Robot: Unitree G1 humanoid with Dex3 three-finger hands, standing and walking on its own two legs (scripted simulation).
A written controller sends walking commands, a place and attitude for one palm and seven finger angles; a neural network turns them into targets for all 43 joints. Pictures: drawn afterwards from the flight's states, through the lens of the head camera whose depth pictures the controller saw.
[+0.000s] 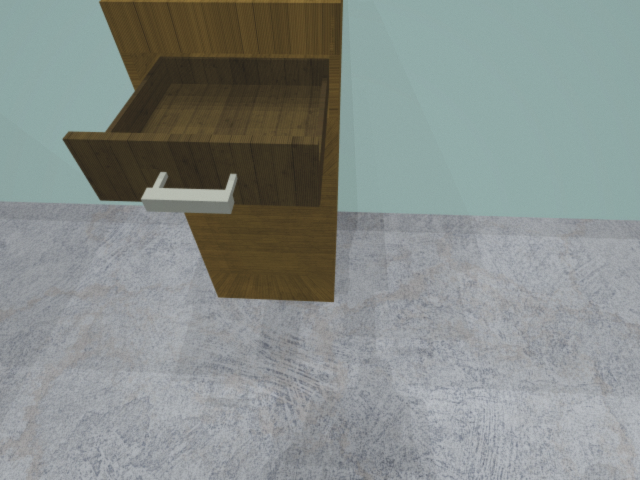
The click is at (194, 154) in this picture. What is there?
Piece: drawer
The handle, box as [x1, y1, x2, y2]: [141, 172, 237, 213]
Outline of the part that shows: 141,198 146,210 148,211 230,213 233,205 232,192 237,178 236,174 230,174 226,188 224,190 163,188 162,187 167,178 166,172 160,172 153,187 146,188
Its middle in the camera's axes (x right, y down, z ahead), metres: -0.20 -0.08 +0.60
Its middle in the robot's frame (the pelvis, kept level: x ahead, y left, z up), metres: +0.51 +0.23 +0.07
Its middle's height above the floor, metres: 0.85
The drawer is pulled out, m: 0.29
